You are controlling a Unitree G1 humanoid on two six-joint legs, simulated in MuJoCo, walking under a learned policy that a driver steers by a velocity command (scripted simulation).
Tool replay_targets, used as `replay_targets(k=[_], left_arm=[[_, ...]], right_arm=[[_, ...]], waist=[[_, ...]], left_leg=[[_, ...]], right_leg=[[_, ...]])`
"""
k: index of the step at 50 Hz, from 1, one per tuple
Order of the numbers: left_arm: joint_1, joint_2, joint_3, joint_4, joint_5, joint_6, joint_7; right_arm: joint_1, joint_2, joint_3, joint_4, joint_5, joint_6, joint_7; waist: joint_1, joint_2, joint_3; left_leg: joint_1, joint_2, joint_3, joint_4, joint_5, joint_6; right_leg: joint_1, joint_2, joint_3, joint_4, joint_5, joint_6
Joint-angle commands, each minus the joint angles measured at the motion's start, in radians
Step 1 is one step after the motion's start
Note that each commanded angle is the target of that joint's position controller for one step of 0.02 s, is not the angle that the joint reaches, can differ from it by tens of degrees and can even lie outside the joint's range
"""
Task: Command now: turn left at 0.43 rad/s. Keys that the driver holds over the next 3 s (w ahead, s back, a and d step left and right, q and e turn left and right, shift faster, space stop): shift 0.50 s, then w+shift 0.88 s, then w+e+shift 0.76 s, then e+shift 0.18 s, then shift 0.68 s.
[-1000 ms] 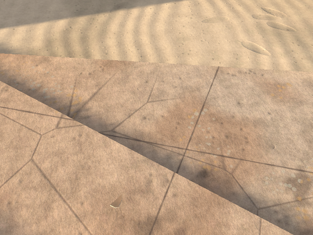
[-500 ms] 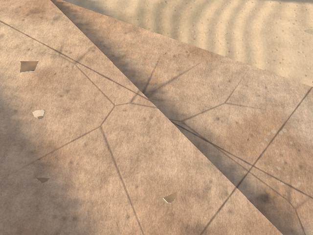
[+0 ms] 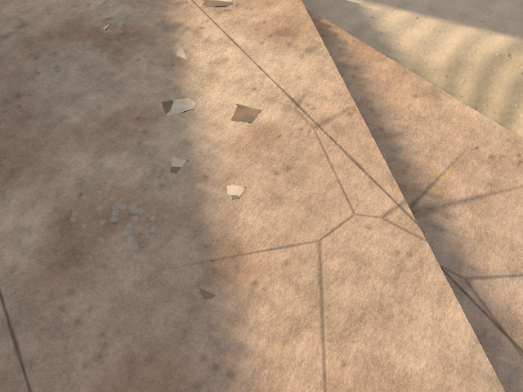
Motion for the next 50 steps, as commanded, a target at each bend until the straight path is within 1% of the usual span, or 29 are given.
replay_targets(k=[1, 4, 9, 12, 13, 14, 15, 16, 17, 18, 21, 25, 26, 28, 29, 30, 33, 36, 37, 38, 40, 41, 42, 43, 44, 45, 46, 48, 50], left_arm=[[-0.035, 0.109, 0.009, -0.082, -0.004, 0.004, 0.01], [0.012, 0.107, 0.007, -0.066, -0.001, 0.016, 0.011], [0.052, 0.145, 0.012, -0.049, -0.012, 0.028, 0.006], [0.055, 0.131, 0.0, -0.037, -0.03, 0.035, 0.007], [0.094, 0.115, -0.006, -0.022, -0.034, 0.031, 0.007], [0.118, 0.088, -0.017, -0.019, -0.019, 0.019, 0.001], [0.139, 0.018, -0.037, -0.037, 0.009, 0.001, -0.01], [0.077, 0.029, -0.036, -0.05, 0.012, -0.005, -0.009], [0.064, 0.053, -0.029, -0.041, 0.007, -0.005, -0.01], [0.044, 0.05, -0.028, -0.031, 0.01, -0.003, -0.009], [0.082, 0.074, -0.019, -0.014, 0.003, 0.005, -0.005], [0.093, 0.058, -0.021, 0.011, 0.0, 0.002, -0.003], [0.111, 0.056, -0.02, 0.023, -0.005, 0.003, -0.003], [0.001, 0.075, -0.011, -0.025, -0.038, -0.009, -0.012], [-0.082, 0.088, -0.005, -0.067, -0.061, -0.024, -0.017], [-0.088, 0.083, -0.003, -0.081, -0.072, -0.043, -0.024], [-0.041, 0.07, -0.009, -0.061, -0.05, -0.081, -0.046], [-0.075, 0.035, -0.03, -0.068, -0.033, -0.088, -0.068], [-0.098, 0.036, -0.025, -0.085, 0.052, -0.031, -0.092], [-0.087, 0.049, -0.021, -0.089, 0.045, -0.009, -0.099], [0.033, 0.087, -0.005, -0.061, 0.023, 0.003, -0.089], [0.159, 0.117, 0.01, -0.022, 0.023, -0.001, -0.075], [0.367, 0.165, 0.03, 0.036, 0.031, -0.012, -0.056], [0.534, 0.296, 0.05, 0.049, 0.059, -0.023, -0.038], [0.46, 0.293, 0.046, 0.029, 0.045, -0.028, -0.038], [0.317, 0.226, 0.034, 0.009, 0.041, -0.019, -0.039], [0.261, 0.173, 0.023, -0.002, 0.029, -0.024, -0.045], [0.221, 0.126, 0.006, 0.001, 0.021, -0.037, -0.046], [0.251, 0.105, 0.0, 0.028, 0.012, -0.055, -0.045]], right_arm=[[0.068, -0.078, -0.023, -0.032, -0.001, -0.004, 0.005], [0.029, -0.027, 0.002, -0.045, 0.003, -0.016, 0.006], [0.012, -0.026, 0.013, -0.034, 0.004, -0.026, 0.013], [0.072, -0.008, 0.014, 0.004, 0.002, -0.032, 0.022], [0.075, -0.014, 0.014, 0.006, -0.007, -0.034, 0.023], [0.088, -0.059, 0.007, -0.006, -0.022, -0.035, 0.018], [0.058, -0.13, -0.007, -0.015, -0.039, -0.03, 0.014], [0.029, -0.043, 0.016, -0.01, -0.048, -0.038, 0.025], [-0.018, 0.012, 0.034, -0.019, -0.047, -0.049, 0.033], [-0.002, 0.015, 0.033, -0.008, -0.046, -0.058, 0.036], [0.048, -0.009, 0.032, 0.01, -0.035, -0.075, 0.037], [0.067, -0.004, 0.033, 0.015, -0.026, -0.079, 0.034], [0.109, -0.029, 0.022, 0.025, -0.02, -0.074, 0.03], [0.199, -0.132, -0.011, 0.038, 0.001, -0.066, 0.03], [0.228, -0.147, -0.015, 0.05, 0.0, -0.08, 0.029], [0.234, -0.125, -0.01, 0.06, 0.001, -0.103, 0.028], [0.207, -0.067, -0.002, 0.054, 0.0, -0.132, 0.035], [0.171, -0.092, -0.009, 0.039, 0.013, -0.129, 0.047], [0.203, -0.121, -0.019, 0.089, -0.055, -0.13, 0.061], [0.207, -0.119, -0.023, 0.095, -0.053, -0.131, 0.069], [0.178, -0.124, -0.025, 0.101, -0.038, -0.13, 0.071], [0.165, -0.115, -0.02, 0.107, -0.041, -0.132, 0.07], [0.144, -0.087, -0.009, 0.108, -0.052, -0.132, 0.069], [0.109, 0.032, 0.025, 0.049, -0.045, -0.136, 0.065], [0.118, 0.013, 0.023, 0.022, -0.023, -0.139, 0.059], [0.112, -0.028, 0.014, 0.038, -0.026, -0.132, 0.06], [0.097, -0.057, 0.011, 0.056, -0.043, -0.131, 0.071], [0.127, -0.04, 0.017, 0.092, -0.062, -0.117, 0.088], [0.102, -0.021, 0.024, 0.096, -0.063, -0.097, 0.102]], waist=[[-0.027, -0.106, -0.093], [0.003, -0.177, -0.108], [0.034, -0.236, -0.129], [-0.006, -0.212, -0.113], [-0.007, -0.194, -0.11], [0.0, -0.118, -0.142], [0.053, 0.115, -0.137], [0.025, 0.163, -0.116], [0.033, 0.116, -0.069], [0.018, 0.106, -0.06], [0.016, 0.076, -0.002], [0.011, 0.017, -0.022], [-0.007, 0.036, -0.071], [-0.087, 0.122, 0.057], [-0.111, 0.136, 0.149], [-0.094, 0.113, 0.181], [-0.072, 0.033, 0.065], [-0.074, 0.065, 0.022], [-0.072, 0.105, 0.016], [-0.071, 0.131, 0.028], [0.001, 0.103, 0.029], [0.069, 0.054, -0.004], [0.176, -0.064, -0.098], [0.232, -0.384, -0.202], [0.171, -0.378, -0.166], [0.08, -0.211, -0.057], [0.051, -0.106, -0.044], [-0.007, -0.112, -0.025], [-0.014, -0.136, 0.022]], left_leg=[[-0.077, 0.069, 0.071, 0.167, 0.07, -0.041], [-0.053, 0.098, 0.138, -0.032, 0.071, -0.044], [0.106, 0.145, 0.2, -0.364, 0.084, -0.023], [0.252, 0.128, 0.229, -0.675, 0.277, 0.026], [0.33, 0.132, 0.21, -0.767, 0.356, 0.054], [0.446, 0.23, 0.106, -0.756, 0.454, 0.088], [0.436, 0.371, -0.041, -0.732, 0.605, 0.168], [0.272, 0.419, -0.072, -0.775, 0.488, 0.241], [0.234, 0.353, -0.021, -0.778, 0.367, 0.213], [0.231, 0.294, 0.02, -0.761, 0.304, 0.166], [0.182, 0.256, 0.046, -0.755, 0.325, 0.127], [0.216, 0.242, 0.062, -0.719, 0.426, 0.13], [0.262, 0.24, 0.047, -0.746, 0.237, 0.153], [0.298, 0.403, -0.236, -0.928, -0.343, 0.28], [0.31, 0.492, -0.394, -1.007, -0.403, 0.339], [0.385, 0.53, -0.443, -1.019, -0.347, 0.365], [0.556, 0.471, -0.272, -0.979, -0.071, 0.321], [0.397, 0.365, -0.045, -0.974, 0.116, 0.272], [0.313, 0.316, 0.026, -0.989, 0.108, 0.251], [0.243, 0.326, 0.036, -0.995, 0.104, 0.244], [0.148, 0.343, 0.05, -0.943, 0.125, 0.224], [0.099, 0.321, 0.089, -0.808, 0.265, 0.21], [0.008, 0.253, 0.166, -0.5, 0.381, 0.192], [-0.2, 0.141, 0.241, -0.047, 0.068, 0.142], [-0.375, 0.053, 0.088, 0.143, 0.021, 0.158], [-0.439, 0.148, 0.09, 0.211, 0.142, 0.172], [-0.385, 0.208, 0.13, 0.163, 0.231, 0.168], [-0.279, 0.264, 0.163, 0.075, 0.286, 0.136], [-0.285, 0.278, 0.186, 0.062, 0.352, 0.114]], right_leg=[[0.134, -0.254, 0.234, -0.139, 0.258, -0.196], [0.196, -0.219, 0.162, -0.142, 0.263, -0.201], [0.2, -0.265, 0.182, -0.127, 0.256, -0.225], [0.147, -0.256, 0.169, -0.076, 0.243, -0.192], [0.101, -0.233, 0.152, -0.057, 0.212, -0.147], [0.013, -0.202, 0.116, 0.001, 0.092, -0.073], [-0.072, -0.081, -0.016, 0.095, -0.122, 0.004], [0.005, -0.092, -0.035, 0.063, -0.217, 0.043], [0.055, -0.098, -0.033, 0.042, -0.127, 0.058], [0.07, -0.089, -0.036, 0.03, -0.041, 0.066], [0.097, -0.098, -0.019, 0.025, 0.035, 0.06], [0.117, -0.1, -0.019, 0.023, 0.08, 0.061], [0.102, -0.052, -0.079, 0.085, -0.069, 0.062], [-0.194, -0.029, -0.124, 0.275, -0.307, 0.036], [-0.361, -0.084, -0.051, 0.408, -0.359, 0.003], [-0.496, -0.13, -0.002, 0.477, -0.33, -0.028], [-0.554, -0.178, 0.0, 0.443, -0.174, -0.05], [-0.284, -0.126, -0.09, 0.24, -0.067, -0.004], [-0.16, -0.076, -0.166, 0.187, -0.094, 0.007], [-0.058, -0.068, -0.182, 0.164, -0.064, 0.006], [0.132, -0.056, -0.188, 0.121, -0.034, -0.008], [0.275, -0.037, -0.187, 0.111, -0.068, -0.018], [0.49, -0.073, -0.135, 0.093, -0.15, -0.034], [0.618, -0.364, 0.291, -0.116, -0.649, -0.083], [0.539, -0.439, 0.766, -0.354, -0.891, -0.126], [0.461, -0.454, 0.667, -0.311, -0.823, -0.135], [0.374, -0.402, 0.523, -0.273, -0.669, -0.128], [0.245, -0.3, 0.341, -0.311, -0.505, -0.114], [0.192, -0.265, 0.263, -0.364, -0.42, -0.128]])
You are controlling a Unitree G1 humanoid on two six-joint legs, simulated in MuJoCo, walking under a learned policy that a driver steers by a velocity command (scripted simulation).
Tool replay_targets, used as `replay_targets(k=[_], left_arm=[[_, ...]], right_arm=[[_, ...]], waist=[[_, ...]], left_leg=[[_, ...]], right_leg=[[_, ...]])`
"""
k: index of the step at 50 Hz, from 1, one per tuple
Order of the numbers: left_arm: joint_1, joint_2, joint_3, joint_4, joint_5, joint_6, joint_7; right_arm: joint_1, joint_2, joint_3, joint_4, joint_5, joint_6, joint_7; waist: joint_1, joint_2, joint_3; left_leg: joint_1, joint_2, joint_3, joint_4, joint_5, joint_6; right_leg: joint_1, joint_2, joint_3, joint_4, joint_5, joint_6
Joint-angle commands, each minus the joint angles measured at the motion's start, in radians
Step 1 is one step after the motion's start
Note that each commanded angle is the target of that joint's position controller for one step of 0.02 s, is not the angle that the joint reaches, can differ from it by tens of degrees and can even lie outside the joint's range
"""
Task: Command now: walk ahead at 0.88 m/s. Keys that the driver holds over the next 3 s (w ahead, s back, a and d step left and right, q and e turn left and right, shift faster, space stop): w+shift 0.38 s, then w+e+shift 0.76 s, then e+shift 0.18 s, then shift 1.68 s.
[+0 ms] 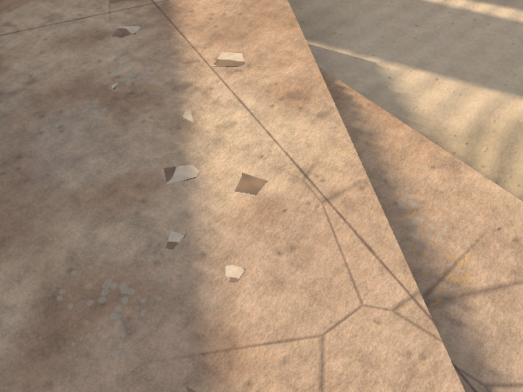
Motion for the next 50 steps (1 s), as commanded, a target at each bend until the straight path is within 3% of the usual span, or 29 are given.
replay_targets(k=[1, 5, 9, 12, 13, 15, 17, 18, 19, 20, 21, 22, 25, 27, 30, 31, 35, 36, 37, 39, 40, 41, 42, 43, 44, 45, 46, 48, 50], left_arm=[[0.044, 0.124, 0.033, -0.026, -0.017, -0.035, 0.003], [0.14, 0.099, 0.025, 0.017, -0.031, -0.046, -0.002], [0.193, 0.093, 0.015, 0.056, -0.032, -0.059, 0.008], [0.21, 0.113, 0.011, 0.097, -0.031, -0.06, 0.02], [0.199, 0.128, 0.011, 0.105, -0.027, -0.059, 0.023], [0.203, 0.174, 0.018, 0.129, -0.009, -0.048, 0.038], [0.146, 0.213, 0.03, 0.135, 0.007, -0.02, 0.053], [0.142, 0.158, 0.018, 0.111, 0.009, -0.021, 0.05], [0.213, 0.018, -0.01, 0.07, -0.046, -0.041, 0.02], [0.139, 0.104, 0.003, 0.06, -0.046, -0.049, 0.026], [0.026, 0.11, 0.005, 0.034, -0.047, -0.05, 0.027], [0.009, 0.088, -0.002, 0.032, -0.044, -0.048, 0.022], [0.031, 0.03, -0.011, 0.045, -0.009, 0.006, -0.012], [-0.038, 0.021, -0.011, 0.025, -0.007, 0.03, -0.024], [-0.196, 0.014, -0.017, -0.032, -0.02, 0.031, -0.031], [-0.216, 0.019, -0.016, -0.032, -0.028, 0.029, -0.034], [-0.367, 0.014, -0.027, -0.088, -0.021, 0.014, -0.056], [-0.328, 0.03, -0.022, -0.067, -0.028, 0.018, -0.057], [-0.31, 0.043, -0.02, -0.072, -0.019, 0.015, -0.057], [-0.117, 0.104, 0.003, -0.022, -0.015, 0.018, -0.044], [0.096, 0.155, 0.031, 0.043, -0.02, 0.021, -0.033], [0.29, 0.199, 0.062, 0.097, -0.022, 0.023, -0.012], [0.202, 0.244, 0.086, 0.1, -0.046, 0.036, 0.006], [0.135, 0.352, 0.11, 0.062, -0.005, 0.049, 0.003], [0.124, 0.305, 0.112, 0.035, -0.009, 0.048, 0.012], [0.103, 0.227, 0.095, 0.053, -0.01, 0.045, 0.022], [0.068, 0.18, 0.082, 0.063, -0.011, 0.036, 0.024], [0.021, 0.144, 0.063, 0.047, -0.021, 0.005, 0.031], [0.011, 0.155, 0.059, 0.034, -0.031, -0.021, 0.025]], right_arm=[[-0.052, -0.051, -0.005, -0.071, -0.003, 0.007, 0.015], [-0.226, -0.05, 0.001, -0.115, 0.001, 0.009, 0.015], [-0.377, -0.013, 0.022, -0.155, 0.013, -0.001, 0.028], [-0.429, -0.009, 0.031, -0.166, 0.013, -0.007, 0.027], [-0.423, -0.014, 0.03, -0.164, 0.015, -0.008, 0.02], [-0.326, -0.052, 0.017, -0.14, 0.011, -0.006, -0.002], [0.054, -0.122, -0.017, -0.023, 0.013, -0.009, -0.032], [0.241, -0.195, -0.042, 0.022, -0.006, -0.007, -0.052], [0.235, -0.264, -0.07, 0.023, -0.015, -0.005, -0.05], [0.149, -0.202, -0.065, 0.015, -0.005, -0.007, -0.033], [0.081, -0.147, -0.055, 0.025, -0.003, -0.017, -0.032], [0.056, -0.093, -0.045, 0.044, -0.007, -0.029, -0.03], [0.032, -0.021, -0.02, 0.088, 0.003, -0.063, -0.033], [0.044, -0.029, -0.022, 0.114, 0.025, -0.082, -0.028], [0.062, -0.021, -0.017, 0.13, 0.022, -0.098, -0.019], [0.063, -0.02, -0.014, 0.131, 0.021, -0.1, -0.02], [0.145, -0.062, -0.009, 0.162, 0.034, -0.108, -0.048], [0.134, -0.083, -0.008, 0.15, 0.032, -0.107, -0.061], [0.146, -0.123, -0.015, 0.147, 0.032, -0.096, -0.074], [0.115, -0.173, -0.032, 0.137, 0.017, -0.056, -0.099], [0.054, -0.192, -0.041, 0.113, 0.004, -0.034, -0.103], [-0.005, -0.202, -0.049, 0.098, -0.002, -0.021, -0.095], [-0.048, -0.084, -0.024, 0.061, -0.01, -0.038, -0.066], [0.033, -0.038, -0.002, -0.054, 0.035, -0.057, -0.06], [-0.048, -0.065, 0.012, -0.074, 0.024, -0.083, -0.061], [-0.083, -0.084, 0.012, -0.075, 0.022, -0.096, -0.057], [-0.11, -0.072, 0.015, -0.08, 0.011, -0.093, -0.056], [-0.098, -0.062, 0.023, -0.072, -0.027, -0.044, -0.054], [-0.142, -0.049, 0.031, -0.1, -0.035, -0.01, -0.047]], waist=[[-0.009, -0.127, 0.113], [0.027, -0.078, 0.169], [0.055, -0.081, 0.196], [0.053, -0.084, 0.188], [0.038, -0.098, 0.16], [-0.024, -0.165, 0.054], [-0.202, -0.181, -0.137], [-0.251, -0.104, -0.258], [-0.133, 0.249, -0.38], [-0.134, 0.091, -0.31], [-0.115, 0.009, -0.13], [-0.075, -0.076, -0.027], [0.021, -0.012, 0.073], [0.033, -0.01, 0.134], [0.014, 0.001, 0.198], [0.009, -0.016, 0.187], [-0.015, -0.026, 0.203], [-0.001, 0.0, 0.132], [0.024, 0.042, 0.127], [0.139, 0.081, 0.021], [0.241, 0.09, -0.086], [0.325, 0.043, -0.144], [0.216, -0.221, -0.061], [0.092, -0.315, -0.226], [0.133, -0.098, -0.236], [0.09, 0.019, -0.08], [0.032, 0.069, 0.007], [-0.035, 0.084, 0.069], [-0.048, 0.064, 0.103]], left_leg=[[-0.293, 0.077, -0.018, -0.007, 0.117, -0.022], [-0.405, 0.075, 0.031, -0.16, 0.235, -0.046], [-0.287, 0.043, 0.103, -0.411, 0.358, -0.024], [-0.195, 0.002, 0.145, -0.55, 0.346, 0.023], [-0.131, -0.034, 0.166, -0.576, 0.306, 0.04], [0.021, -0.116, 0.187, -0.575, 0.17, 0.069], [0.42, -0.132, 0.149, -0.626, 0.084, 0.108], [0.707, 0.049, -0.05, -0.591, -0.19, 0.133], [0.959, 0.321, -0.671, -0.757, -0.538, 0.248], [0.909, 0.327, -0.79, -0.885, -0.55, 0.234], [0.745, 0.304, -0.59, -0.9, -0.409, 0.201], [0.574, 0.28, -0.469, -0.94, -0.281, 0.173], [0.312, 0.202, -0.228, -1.038, -0.171, 0.091], [0.284, 0.172, -0.087, -1.087, -0.061, 0.053], [0.251, 0.096, 0.133, -1.118, 0.2, 0.001], [0.273, 0.065, 0.196, -1.116, 0.283, -0.018], [0.425, 0.107, 0.29, -1.11, 0.748, -0.059], [0.503, 0.108, 0.311, -1.043, 1.031, -0.077], [0.564, 0.134, 0.318, -0.941, 1.246, -0.088], [0.606, 0.176, 0.302, -0.656, 1.43, -0.087], [0.553, 0.19, 0.277, -0.403, 1.411, -0.071], [0.414, 0.15, 0.271, -0.028, 1.15, -0.053], [0.076, -0.052, 0.225, 0.334, -0.032, -0.06], [-0.304, -0.125, 0.044, 0.617, -0.267, -0.108], [-0.399, -0.073, -0.069, 0.562, -0.185, -0.081], [-0.381, -0.016, -0.084, 0.42, -0.117, -0.065], [-0.321, 0.022, -0.08, 0.307, -0.097, -0.07], [-0.198, 0.062, -0.072, 0.204, -0.114, -0.101], [-0.139, 0.086, -0.035, 0.037, -0.112, -0.13]], right_leg=[[0.099, -0.24, 0.379, -0.401, -0.274, -0.094], [0.163, -0.211, 0.253, -0.455, -0.04, -0.115], [0.18, -0.193, 0.15, -0.507, 0.247, -0.096], [0.304, -0.211, 0.087, -0.487, 0.58, -0.087], [0.343, -0.215, 0.065, -0.437, 0.799, -0.082], [0.435, -0.243, 0.049, -0.226, 1.257, -0.068], [0.35, -0.245, 0.024, 0.229, 1.277, -0.056], [0.114, -0.196, 0.02, 0.564, 0.93, -0.065], [-0.301, 0.035, 0.066, 0.98, 0.007, -0.012], [-0.464, 0.007, 0.181, 1.047, -0.089, -0.055], [-0.504, -0.056, 0.168, 1.007, -0.003, -0.063], [-0.465, -0.098, 0.163, 0.929, 0.031, -0.068], [-0.36, -0.164, 0.173, 0.823, 0.046, -0.044], [-0.44, -0.182, 0.155, 0.798, 0.111, -0.029], [-0.483, -0.164, 0.082, 0.626, 0.287, -0.027], [-0.473, -0.14, 0.047, 0.576, 0.341, -0.034], [-0.387, -0.083, -0.099, 0.273, 0.473, -0.081], [-0.32, -0.029, -0.129, 0.262, 0.469, -0.095], [-0.308, -0.002, -0.159, 0.237, 0.415, -0.11], [-0.103, 0.065, -0.156, 0.208, 0.289, -0.139], [0.11, 0.083, -0.123, 0.215, 0.226, -0.166], [0.322, 0.058, -0.021, 0.141, 0.162, -0.207], [0.444, -0.056, 0.173, 0.155, 0.231, -0.229], [0.71, -0.26, 0.717, 0.017, 0.163, -0.471], [0.69, -0.31, 0.884, -0.181, -0.042, -0.464], [0.508, -0.289, 0.823, -0.253, -0.101, -0.394], [0.337, -0.246, 0.734, -0.265, -0.038, -0.345], [0.095, -0.155, 0.586, -0.271, 0.056, -0.307], [-0.069, -0.089, 0.502, -0.305, 0.07, -0.293]])
Over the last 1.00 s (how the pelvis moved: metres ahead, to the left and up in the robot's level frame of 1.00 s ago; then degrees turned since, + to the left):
0.21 -0.05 0.00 3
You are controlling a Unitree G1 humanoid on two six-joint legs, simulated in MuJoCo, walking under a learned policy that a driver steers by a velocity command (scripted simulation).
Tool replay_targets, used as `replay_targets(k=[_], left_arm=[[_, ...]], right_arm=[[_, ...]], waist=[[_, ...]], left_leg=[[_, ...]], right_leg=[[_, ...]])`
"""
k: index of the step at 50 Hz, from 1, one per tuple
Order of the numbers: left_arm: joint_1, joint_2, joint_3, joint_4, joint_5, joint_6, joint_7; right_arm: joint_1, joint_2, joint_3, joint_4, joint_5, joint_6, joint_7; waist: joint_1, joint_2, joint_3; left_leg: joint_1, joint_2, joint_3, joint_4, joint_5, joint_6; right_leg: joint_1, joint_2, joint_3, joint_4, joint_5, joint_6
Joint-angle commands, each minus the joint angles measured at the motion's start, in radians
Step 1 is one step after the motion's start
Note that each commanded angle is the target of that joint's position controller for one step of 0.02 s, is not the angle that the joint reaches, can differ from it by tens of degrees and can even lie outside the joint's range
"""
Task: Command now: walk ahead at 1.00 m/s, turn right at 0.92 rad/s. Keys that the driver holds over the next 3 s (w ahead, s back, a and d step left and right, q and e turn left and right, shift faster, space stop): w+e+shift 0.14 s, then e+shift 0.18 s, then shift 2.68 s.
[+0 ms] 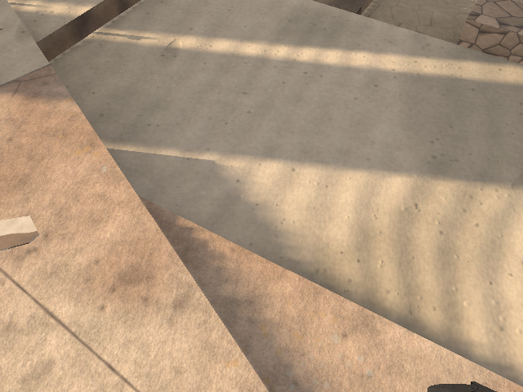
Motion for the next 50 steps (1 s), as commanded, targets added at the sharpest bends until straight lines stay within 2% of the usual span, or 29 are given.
replay_targets(k=[1, 7, 11, 12, 13, 14, 15, 16, 17, 18, 19, 20, 21, 23, 24, 25, 26, 29, 34, 36, 37, 38, 40, 42, 44, 46, 48, 49, 50], left_arm=[[-0.043, 0.126, 0.022, -0.1, -0.012, -0.057, 0.005], [0.078, 0.155, 0.038, -0.083, -0.023, -0.053, -0.006], [0.053, 0.207, 0.054, -0.091, -0.022, -0.031, 0.016], [0.01, 0.235, 0.061, -0.101, -0.025, -0.034, 0.013], [-0.037, 0.184, 0.05, -0.135, -0.034, -0.042, 0.01], [0.054, 0.024, 0.019, -0.161, -0.044, -0.038, 0.027], [0.384, -0.152, -0.089, -0.104, 0.148, -0.105, -0.092], [0.001, 0.183, 0.031, -0.136, -0.049, -0.018, 0.011], [0.019, 0.046, -0.05, -0.156, 0.046, -0.084, -0.055], [-0.143, 0.169, 0.025, -0.177, -0.012, -0.029, -0.006], [-0.126, 0.144, 0.019, -0.201, -0.002, 0.003, -0.003], [-0.075, 0.005, -0.069, -0.211, 0.092, -0.061, -0.047], [-0.111, -0.025, -0.08, -0.223, 0.094, -0.075, -0.063], [-0.096, -0.042, -0.106, -0.227, 0.076, -0.072, -0.083], [-0.121, 0.013, -0.048, -0.215, -0.011, -0.001, -0.042], [-0.035, 0.01, -0.095, -0.226, 0.079, -0.033, -0.077], [-0.034, 0.033, -0.082, -0.215, 0.085, -0.043, -0.088], [-0.119, 0.047, -0.095, -0.225, 0.05, -0.031, -0.1], [-0.271, 0.108, -0.051, -0.239, 0.044, -0.047, -0.06], [-0.233, 0.172, -0.007, -0.233, 0.019, -0.069, -0.03], [-0.18, 0.242, 0.019, -0.253, 0.016, -0.077, -0.019], [-0.144, 0.196, 0.007, -0.28, -0.002, -0.066, -0.031], [-0.047, 0.179, 0.024, -0.233, 0.014, -0.066, -0.049], [-0.174, 0.179, 0.028, -0.244, -0.017, -0.07, -0.063], [-0.258, 0.157, 0.006, -0.269, 0.0, -0.082, -0.072], [-0.37, 0.105, -0.028, -0.292, 0.007, -0.086, -0.076], [-0.404, 0.081, -0.051, -0.282, -0.032, -0.074, -0.092], [-0.326, 0.06, -0.058, -0.268, -0.058, -0.06, -0.109], [-0.178, 0.096, -0.031, -0.273, -0.064, -0.045, -0.1]], right_arm=[[0.0, -0.119, -0.02, -0.081, -0.013, 0.034, 0.007], [-0.216, -0.119, -0.007, -0.171, 0.026, 0.025, 0.023], [-0.089, -0.181, -0.032, -0.156, 0.016, -0.003, 0.001], [0.061, -0.218, -0.048, -0.121, 0.023, -0.013, -0.012], [0.255, -0.282, -0.067, -0.089, 0.012, -0.025, -0.023], [0.37, -0.344, -0.08, -0.074, -0.018, -0.021, -0.023], [0.605, -0.201, -0.016, -0.001, 0.043, 0.002, 0.033], [0.27, -0.252, -0.095, -0.082, 0.005, 0.015, 0.0], [0.281, -0.132, -0.019, -0.063, 0.018, 0.0, 0.016], [0.212, -0.146, -0.056, -0.053, 0.007, 0.007, 0.003], [0.221, -0.164, -0.053, -0.035, 0.037, 0.006, -0.005], [0.197, -0.117, -0.037, -0.01, 0.028, -0.01, -0.006], [0.186, -0.083, -0.036, -0.001, 0.026, -0.027, -0.012], [0.109, -0.182, -0.078, -0.015, 0.008, -0.044, -0.023], [0.188, -0.189, -0.073, 0.027, 0.034, -0.03, 0.001], [0.052, -0.211, -0.08, -0.04, -0.015, -0.053, -0.003], [-0.023, -0.21, -0.084, -0.052, -0.015, -0.063, -0.004], [0.004, -0.202, -0.072, -0.041, -0.023, -0.068, -0.006], [0.238, -0.197, -0.055, 0.084, -0.002, -0.033, 0.013], [0.299, -0.171, -0.034, 0.121, 0.008, -0.013, 0.041], [0.393, -0.078, -0.005, 0.118, -0.003, -0.009, 0.063], [0.433, -0.053, 0.011, 0.106, 0.008, -0.006, 0.079], [0.178, -0.127, -0.005, 0.032, 0.037, -0.006, 0.072], [0.106, -0.152, -0.005, -0.023, 0.039, -0.021, 0.026], [0.218, -0.116, 0.012, 0.016, 0.036, -0.012, 0.006], [0.305, -0.081, 0.018, 0.035, 0.026, 0.002, 0.026], [0.373, -0.05, 0.021, 0.054, 0.048, -0.001, 0.086], [0.345, -0.098, 0.008, 0.046, 0.065, -0.009, 0.107], [0.192, -0.189, 0.0, -0.004, 0.067, -0.022, 0.116]], waist=[[-0.072, 0.09, 0.053], [0.067, -0.035, 0.019], [0.018, -0.04, -0.062], [-0.074, -0.058, -0.137], [-0.166, -0.055, -0.26], [-0.119, 0.218, -0.423], [-0.104, 0.53, -0.968], [-0.127, 0.116, -0.464], [-0.134, 0.168, -0.34], [-0.112, 0.022, -0.242], [-0.089, 0.064, -0.174], [-0.03, 0.2, -0.275], [-0.04, 0.138, -0.259], [-0.014, 0.065, -0.223], [-0.012, 0.032, -0.153], [0.051, 0.119, -0.161], [0.079, 0.103, -0.136], [0.015, 0.007, -0.1], [-0.106, 0.029, -0.038], [-0.084, -0.003, -0.093], [-0.097, -0.171, -0.258], [-0.064, -0.252, -0.466], [0.042, -0.097, -0.308], [-0.009, -0.121, -0.221], [-0.095, -0.121, -0.166], [-0.168, -0.034, -0.152], [-0.215, 0.014, -0.125], [-0.163, -0.011, -0.114], [-0.012, 0.043, -0.121]], left_leg=[[-0.067, 0.033, 0.075, -0.223, 0.066, -0.037], [0.005, -0.051, 0.115, -0.664, 0.46, -0.011], [0.287, -0.159, 0.106, -0.858, 0.4, 0.028], [0.469, -0.127, 0.077, -0.876, 0.456, 0.041], [0.71, 0.022, -0.024, -0.82, 0.479, 0.071], [1.001, 0.399, -0.267, -0.659, 1.061, 0.135], [1.385, 0.476, -0.701, -0.832, 0.879, 0.561], [0.951, 0.391, -0.383, -0.773, 0.821, 0.278], [0.788, 0.308, -0.262, -0.831, 0.968, 0.369], [0.686, 0.272, -0.178, -0.831, 0.982, 0.222], [0.586, 0.244, -0.124, -0.879, 1.026, 0.198], [0.544, 0.22, -0.076, -0.923, 1.124, 0.294], [0.538, 0.224, -0.088, -0.953, 1.131, 0.329], [0.332, 0.156, 0.047, -1.014, 1.003, 0.324], [0.273, 0.213, 0.06, -0.963, 1.169, 0.257], [0.127, 0.119, 0.15, -1.045, 1.003, 0.277], [0.102, 0.127, 0.134, -1.027, 0.904, 0.247], [0.155, 0.107, 0.16, -0.929, 0.583, 0.185], [0.262, 0.179, 0.043, -0.677, 0.222, 0.159], [0.214, 0.133, 0.08, -0.545, 0.159, 0.082], [0.083, 0.04, 0.222, -0.322, -0.049, -0.022], [-0.095, 0.015, 0.227, -0.116, -0.43, -0.104], [-0.306, 0.025, 0.179, 0.068, -0.56, -0.14], [-0.232, 0.047, 0.101, 0.111, -0.472, -0.151], [-0.023, 0.027, 0.094, 0.192, -0.371, -0.155], [0.172, 0.015, 0.118, 0.088, -0.205, -0.136], [0.278, 0.013, 0.16, -0.238, 0.018, -0.104], [0.235, -0.001, 0.147, -0.392, 0.081, -0.071], [0.105, 0.006, 0.073, -0.459, 0.165, 0.038]], right_leg=[[-0.128, -0.266, 0.417, -0.333, 0.084, -0.148], [0.043, -0.237, 0.396, -0.268, 0.426, -0.052], [0.139, -0.211, 0.408, 0.015, 0.811, 0.061], [0.093, -0.19, 0.41, 0.201, 0.806, 0.094], [-0.013, -0.162, 0.381, 0.446, 0.601, 0.125], [-0.247, -0.049, 0.217, 0.826, -0.424, 0.152], [-0.396, 0.032, 0.289, 1.024, -0.413, 0.201], [-0.467, -0.185, 0.142, 0.979, -0.257, 0.189], [-0.494, -0.141, 0.135, 1.084, -0.305, 0.228], [-0.496, -0.208, 0.105, 0.881, -0.19, 0.2], [-0.448, -0.214, 0.123, 0.814, -0.176, 0.205], [-0.41, -0.292, 0.115, 0.798, -0.22, 0.265], [-0.431, -0.307, 0.107, 0.727, -0.3, 0.286], [-0.284, -0.326, 0.031, 0.629, -0.229, 0.311], [-0.237, -0.244, 0.026, 0.593, 0.049, 0.233], [-0.152, -0.321, 0.045, 0.585, 0.075, 0.253], [-0.136, -0.323, 0.094, 0.573, 0.153, 0.247], [-0.15, -0.356, 0.107, 0.234, 0.4, 0.257], [-0.151, -0.308, 0.031, -0.128, 0.483, 0.234], [0.055, -0.302, -0.001, -0.173, 0.74, 0.13], [0.36, -0.451, 0.108, -0.018, 1.286, -0.042], [0.636, -0.621, 0.327, 0.072, 1.375, -0.201], [0.509, -0.586, 0.334, 0.083, 1.116, -0.104], [0.148, -0.613, 0.365, -0.009, 0.777, -0.074], [-0.162, -0.567, 0.291, -0.088, 0.621, -0.066], [-0.343, -0.474, 0.203, -0.111, 0.444, 0.004], [-0.335, -0.392, 0.142, -0.045, 0.368, 0.1], [-0.236, -0.382, 0.176, -0.034, 0.285, 0.127], [-0.088, -0.328, 0.138, -0.027, 0.118, 0.18]])
Over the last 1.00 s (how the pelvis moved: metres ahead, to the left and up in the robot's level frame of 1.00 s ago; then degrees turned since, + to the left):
0.86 -0.09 -0.01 -27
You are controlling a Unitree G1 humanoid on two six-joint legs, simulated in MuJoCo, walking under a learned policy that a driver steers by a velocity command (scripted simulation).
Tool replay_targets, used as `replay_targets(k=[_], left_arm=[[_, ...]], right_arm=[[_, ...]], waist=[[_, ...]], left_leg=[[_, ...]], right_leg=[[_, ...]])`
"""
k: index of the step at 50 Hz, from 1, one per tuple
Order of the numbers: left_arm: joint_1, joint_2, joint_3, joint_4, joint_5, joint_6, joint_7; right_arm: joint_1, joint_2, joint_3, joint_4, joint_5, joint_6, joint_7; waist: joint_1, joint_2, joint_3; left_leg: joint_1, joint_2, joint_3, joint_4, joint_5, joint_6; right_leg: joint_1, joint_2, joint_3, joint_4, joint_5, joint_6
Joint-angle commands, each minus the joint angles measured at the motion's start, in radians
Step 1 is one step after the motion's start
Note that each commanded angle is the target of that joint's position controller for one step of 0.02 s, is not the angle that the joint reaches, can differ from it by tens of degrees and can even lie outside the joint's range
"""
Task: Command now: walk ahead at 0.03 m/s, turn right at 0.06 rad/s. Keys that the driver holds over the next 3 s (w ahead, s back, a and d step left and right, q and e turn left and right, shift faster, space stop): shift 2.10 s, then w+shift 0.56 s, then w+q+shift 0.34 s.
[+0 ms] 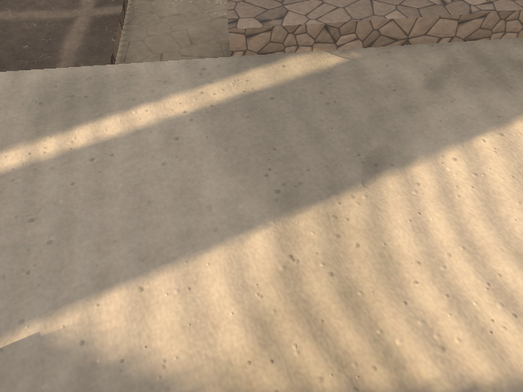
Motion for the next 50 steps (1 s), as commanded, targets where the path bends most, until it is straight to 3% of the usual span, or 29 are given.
replay_targets(k=[1, 3, 4, 5, 8, 27, 50], left_arm=[[0.073, 0.176, 0.048, -0.112, -0.028, 0.008, 0.009], [0.105, 0.13, 0.035, -0.113, 0.006, 0.019, 0.027], [0.096, 0.143, 0.036, -0.11, 0.006, 0.016, 0.03], [0.064, 0.138, 0.031, -0.126, 0.009, 0.011, 0.03], [0.015, 0.11, 0.021, -0.165, 0.003, 0.001, 0.027], [0.099, 0.101, 0.017, -0.192, 0.009, 0.013, 0.04], [0.096, 0.081, 0.013, -0.196, 0.011, 0.018, 0.039]], right_arm=[[-0.026, -0.15, -0.021, -0.066, -0.011, -0.024, 0.051], [-0.137, -0.12, -0.021, -0.082, 0.008, -0.026, 0.057], [-0.13, -0.096, -0.014, -0.079, 0.009, -0.025, 0.055], [-0.086, -0.098, -0.014, -0.062, 0.002, -0.026, 0.051], [-0.013, -0.098, -0.013, -0.041, -0.006, -0.017, 0.04], [-0.055, -0.106, -0.033, -0.078, 0.001, -0.017, 0.042], [-0.031, -0.112, -0.04, -0.057, 0.008, -0.011, 0.036]], waist=[[0.089, 0.052, -0.041], [0.139, 0.03, -0.03], [0.112, -0.005, -0.028], [0.075, -0.028, -0.013], [0.031, -0.009, -0.023], [0.045, -0.006, -0.032], [0.047, -0.011, -0.023]], left_leg=[[-0.172, 0.074, -0.216, -0.441, 0.224, 0.186], [-0.22, 0.062, -0.197, -0.438, 0.024, 0.178], [-0.204, 0.048, -0.177, -0.388, -0.023, 0.154], [-0.159, 0.035, -0.15, -0.348, -0.007, 0.137], [-0.093, 0.023, -0.111, -0.329, 0.047, 0.134], [-0.052, 0.014, -0.107, -0.312, 0.151, 0.14], [-0.051, -0.001, -0.104, -0.322, 0.194, 0.137]], right_leg=[[0.252, -0.041, 0.006, -0.043, -0.02, 0.043], [0.322, -0.068, 0.039, -0.072, 0.074, 0.059], [0.307, -0.068, 0.049, -0.099, 0.092, 0.051], [0.266, -0.067, 0.069, -0.125, 0.124, 0.035], [0.239, -0.061, 0.069, -0.147, 0.16, 0.019], [0.26, -0.067, 0.029, -0.148, 0.246, 0.042], [0.287, -0.07, 0.005, -0.139, 0.26, 0.054]])
Over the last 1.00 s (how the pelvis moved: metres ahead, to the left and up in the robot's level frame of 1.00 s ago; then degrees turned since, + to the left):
0.46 0.02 -0.08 -30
